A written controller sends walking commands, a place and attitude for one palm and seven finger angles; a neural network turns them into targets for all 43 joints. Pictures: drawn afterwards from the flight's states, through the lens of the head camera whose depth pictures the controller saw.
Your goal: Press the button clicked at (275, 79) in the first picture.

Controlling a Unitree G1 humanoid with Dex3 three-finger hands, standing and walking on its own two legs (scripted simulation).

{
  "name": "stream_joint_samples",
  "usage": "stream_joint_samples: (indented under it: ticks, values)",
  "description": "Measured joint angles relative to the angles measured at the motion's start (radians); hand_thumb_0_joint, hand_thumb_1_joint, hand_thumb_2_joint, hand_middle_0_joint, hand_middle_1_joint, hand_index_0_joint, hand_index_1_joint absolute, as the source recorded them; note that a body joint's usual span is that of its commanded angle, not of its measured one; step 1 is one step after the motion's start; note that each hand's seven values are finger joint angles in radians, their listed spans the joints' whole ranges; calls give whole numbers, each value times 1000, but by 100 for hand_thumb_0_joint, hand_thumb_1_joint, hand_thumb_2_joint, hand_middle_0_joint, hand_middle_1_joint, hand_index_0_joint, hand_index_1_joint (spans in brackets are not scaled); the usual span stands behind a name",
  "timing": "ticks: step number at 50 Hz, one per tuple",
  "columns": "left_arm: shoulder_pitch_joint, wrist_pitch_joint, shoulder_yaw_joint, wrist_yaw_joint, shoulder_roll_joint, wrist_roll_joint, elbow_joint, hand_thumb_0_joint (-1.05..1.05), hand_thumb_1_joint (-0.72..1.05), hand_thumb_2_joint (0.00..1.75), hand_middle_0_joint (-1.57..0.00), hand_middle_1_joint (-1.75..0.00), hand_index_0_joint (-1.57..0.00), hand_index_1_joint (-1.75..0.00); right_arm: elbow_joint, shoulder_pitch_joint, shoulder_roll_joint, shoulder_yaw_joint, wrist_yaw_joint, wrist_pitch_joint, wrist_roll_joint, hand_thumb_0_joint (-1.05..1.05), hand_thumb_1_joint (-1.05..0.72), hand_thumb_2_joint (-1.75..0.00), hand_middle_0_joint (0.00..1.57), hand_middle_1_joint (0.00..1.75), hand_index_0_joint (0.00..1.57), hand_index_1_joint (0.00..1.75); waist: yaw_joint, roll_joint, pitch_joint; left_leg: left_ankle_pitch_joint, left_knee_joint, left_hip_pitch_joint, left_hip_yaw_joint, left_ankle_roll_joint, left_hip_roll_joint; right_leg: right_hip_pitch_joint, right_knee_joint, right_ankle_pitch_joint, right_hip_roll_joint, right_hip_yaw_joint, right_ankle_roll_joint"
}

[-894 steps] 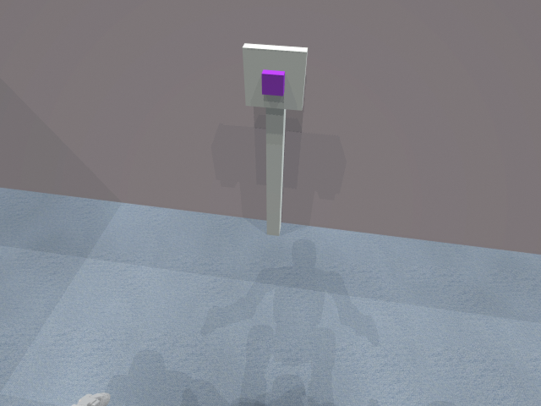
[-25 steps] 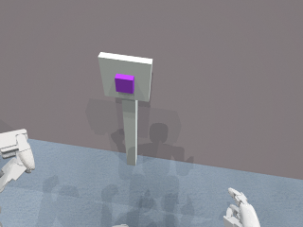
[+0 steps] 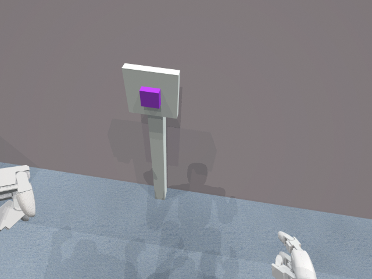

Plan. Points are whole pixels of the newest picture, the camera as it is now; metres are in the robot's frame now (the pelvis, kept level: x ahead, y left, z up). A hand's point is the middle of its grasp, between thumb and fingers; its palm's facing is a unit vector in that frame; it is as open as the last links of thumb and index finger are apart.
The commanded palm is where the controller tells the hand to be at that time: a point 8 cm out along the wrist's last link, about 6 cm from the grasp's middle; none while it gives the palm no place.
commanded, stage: step back with the hand held close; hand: left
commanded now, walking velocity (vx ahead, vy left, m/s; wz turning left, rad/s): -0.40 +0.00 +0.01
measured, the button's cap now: (150, 97) +0.66 +0.17 +0.01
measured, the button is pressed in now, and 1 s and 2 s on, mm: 0 0 0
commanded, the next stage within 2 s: stop stepping back and stand still in 0.06 s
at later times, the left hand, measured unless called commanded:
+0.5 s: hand out of the picture +0.03 +0.24 +0.17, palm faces +0.44 -0.81 -0.38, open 3.1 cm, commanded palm -0.02 +0.27 +0.17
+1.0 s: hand out of the picture -0.04 +0.22 +0.15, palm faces +0.40 -0.82 -0.41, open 3.1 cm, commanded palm -0.08 +0.26 +0.17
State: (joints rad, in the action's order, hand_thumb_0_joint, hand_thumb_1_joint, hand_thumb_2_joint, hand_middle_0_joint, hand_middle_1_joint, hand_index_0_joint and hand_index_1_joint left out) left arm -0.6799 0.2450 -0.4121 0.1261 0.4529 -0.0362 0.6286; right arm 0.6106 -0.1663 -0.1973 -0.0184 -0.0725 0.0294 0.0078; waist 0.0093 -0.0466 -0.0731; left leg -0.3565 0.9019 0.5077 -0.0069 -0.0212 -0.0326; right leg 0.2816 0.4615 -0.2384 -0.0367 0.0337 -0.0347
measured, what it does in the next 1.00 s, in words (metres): walks backwards: left foot, then right foot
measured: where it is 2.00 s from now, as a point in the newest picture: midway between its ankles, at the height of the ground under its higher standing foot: outside the picture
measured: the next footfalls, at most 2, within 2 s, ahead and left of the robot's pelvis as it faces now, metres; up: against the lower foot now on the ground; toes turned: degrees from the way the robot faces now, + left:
left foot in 0.08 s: +0.00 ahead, +0.12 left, +0.00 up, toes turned +2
right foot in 0.32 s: -0.14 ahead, -0.12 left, +0.00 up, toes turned +8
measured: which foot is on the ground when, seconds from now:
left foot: up 0.00-0.06, down 0.08-0.34, up 0.36-0.54, down 0.56-0.78, up 0.80-1.00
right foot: down 0.00-0.10, up 0.12-0.30, down 0.32-1.00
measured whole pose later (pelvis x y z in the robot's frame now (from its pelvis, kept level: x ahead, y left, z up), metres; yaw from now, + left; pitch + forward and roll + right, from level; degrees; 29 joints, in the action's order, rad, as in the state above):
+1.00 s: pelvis -0.21 -0.03 +0.00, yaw +1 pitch -1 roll +2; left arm -0.63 0.21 -0.34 0.13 0.33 0.00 0.51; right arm 0.67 -0.27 -0.21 -0.01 -0.08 0.10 0.02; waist 0.00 -0.06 -0.06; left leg -0.33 0.79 0.40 0.08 0.02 0.03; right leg 0.31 0.50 -0.19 0.05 -0.09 -0.05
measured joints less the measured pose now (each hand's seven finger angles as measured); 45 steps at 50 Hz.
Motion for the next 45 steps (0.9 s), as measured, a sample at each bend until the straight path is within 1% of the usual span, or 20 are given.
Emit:
stream_joint_samples:
  ticks: [2,4,5,7,11,13,16,19,21,23,26,28,32,34,36,38,39,40,42,45]
  values:
    - [42,-12,-1,13,-31,8,-46,1,88,90,-131,-150,-131,-150,-2,0,-13,2,-17,-11,3,1,-90,-90,20,30,20,30,-2,-5,3,15,-109,-77,9,1,12,14,-12,24,10,-7,7]
    - [89,-27,20,21,-64,13,-72,1,88,90,-131,-150,-131,-150,-18,12,-41,3,-30,-9,2,1,-90,-90,20,30,20,30,-13,24,32,156,-328,-173,2,8,42,44,10,34,1,-35,18]
    - [113,-35,35,22,-69,16,-77,1,89,90,-131,-150,-131,-150,-21,22,-46,-3,-32,-4,1,1,-90,-90,20,30,20,30,-18,27,51,131,-384,-190,-1,17,41,72,41,30,6,-46,23]
    - [139,-43,54,19,-57,22,-80,2,89,90,-131,-150,-130,-150,-16,42,-22,-10,-20,7,-1,1,-90,-90,20,30,20,30,-9,-21,95,122,-400,-182,18,35,9,126,141,-42,24,-10,41]
    - [56,-65,68,8,-37,18,0,2,89,90,-131,-150,-130,-150,-40,24,27,18,13,56,10,2,-90,-90,20,30,20,30,-14,-31,109,183,-423,-165,29,36,30,172,328,-169,-1,-14,46]
    - [6,-70,58,11,-16,15,63,2,89,90,-131,-150,-130,-150,-53,-3,45,34,24,77,5,2,-90,-90,20,30,20,30,-14,-23,99,202,-429,-162,28,27,46,129,298,-170,4,-36,51]
    - [-48,-49,13,22,19,9,110,2,89,90,-131,-150,-130,-150,-60,-41,60,58,28,85,-2,1,-90,-90,20,30,20,30,-11,-22,64,196,-393,-137,39,12,57,8,97,-125,27,-52,41]
    - [0,-42,21,23,-4,8,48,2,88,90,-131,-150,-131,-150,-19,-48,42,53,19,56,2,1,-90,-90,20,30,20,30,-8,17,48,48,-217,-75,2,3,50,8,63,0,10,-65,-3]
    - [50,-47,33,23,-30,12,-18,1,88,90,-131,-150,-131,-150,21,-64,25,45,10,37,3,1,-90,-90,20,30,21,30,-1,13,20,16,-68,-44,11,8,31,14,50,4,24,-66,-13]
    - [82,-57,41,27,-62,12,-78,1,88,90,-131,-150,-131,-150,43,-87,7,39,-1,24,3,1,-90,-90,20,30,21,30,0,2,-14,6,-28,-63,37,18,30,26,44,-20,45,-74,-11]
    - [97,-72,57,36,-102,20,-126,1,89,90,-131,-150,-131,-150,44,-114,-25,29,-18,32,5,2,-90,-90,20,30,20,30,-10,-4,-42,-29,-178,-176,65,46,47,58,59,-47,66,-102,-7]
    - [103,-77,75,41,-115,25,-113,1,89,90,-131,-150,-131,-150,23,-122,-54,19,-28,56,9,2,-90,-90,20,30,20,30,-29,13,-31,-48,-352,-259,40,68,58,103,126,-87,61,-122,2]
    - [108,-67,74,36,-78,50,-90,2,89,90,-131,-150,-131,-150,25,-125,-21,9,-18,98,10,2,-90,-90,20,30,20,30,-64,-35,23,83,-355,-266,39,41,38,202,466,-190,49,-75,29]
    - [78,-54,61,32,-51,51,-63,2,89,90,-131,-150,-131,-150,24,-150,-3,17,-5,114,7,2,-90,-90,20,30,20,30,-77,-32,17,101,-381,-280,25,31,47,202,496,-183,45,-96,32]
    - [46,-34,47,32,-34,47,-45,2,89,90,-131,-150,-131,-150,22,-173,7,26,1,119,5,2,-90,-90,20,30,20,30,-76,-12,10,110,-394,-284,16,22,63,155,403,-177,45,-128,31]
    - [23,-19,30,33,-16,45,-42,2,89,90,-131,-150,-131,-150,14,-189,10,32,1,110,7,2,-90,-90,20,30,20,30,-67,13,4,84,-357,-262,11,19,79,73,259,-194,43,-155,21]
    - [18,-15,16,34,2,45,-40,2,89,90,-131,-150,-131,-150,6,-194,13,33,1,104,7,2,-90,-90,20,30,20,30,-64,10,0,32,-299,-225,13,25,73,29,170,-235,48,-138,3]
    - [31,-12,10,30,7,46,-46,2,89,90,-131,-150,-131,-150,11,-183,11,29,2,93,5,2,-90,-90,20,30,20,30,-46,13,4,-29,-198,-171,10,31,70,40,142,-168,48,-128,-13]
    - [79,-8,19,13,-20,40,-82,1,88,90,-131,-150,-131,-150,52,-135,-2,20,6,69,9,2,-90,-90,20,30,20,30,-23,28,44,-39,34,-76,-7,31,61,61,156,-1,49,-134,-30]
    - [107,-14,35,0,-71,35,-143,1,88,90,-131,-150,-131,-150,92,-97,-11,13,12,46,11,2,-90,-90,20,30,20,30,-12,24,50,10,163,-8,19,25,57,47,121,25,59,-131,-28]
